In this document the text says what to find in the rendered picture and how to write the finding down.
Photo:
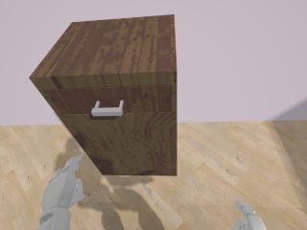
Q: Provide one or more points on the robot right hand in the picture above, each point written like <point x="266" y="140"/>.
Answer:
<point x="252" y="221"/>

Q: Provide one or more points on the drawer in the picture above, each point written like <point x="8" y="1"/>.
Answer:
<point x="136" y="98"/>

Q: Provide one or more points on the robot left hand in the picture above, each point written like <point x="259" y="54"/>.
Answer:
<point x="64" y="189"/>

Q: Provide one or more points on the handle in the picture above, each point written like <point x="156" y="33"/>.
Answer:
<point x="107" y="111"/>

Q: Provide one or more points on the left robot forearm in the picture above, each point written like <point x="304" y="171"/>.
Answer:
<point x="57" y="218"/>

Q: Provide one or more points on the cabinet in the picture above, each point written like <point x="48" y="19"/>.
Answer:
<point x="132" y="51"/>

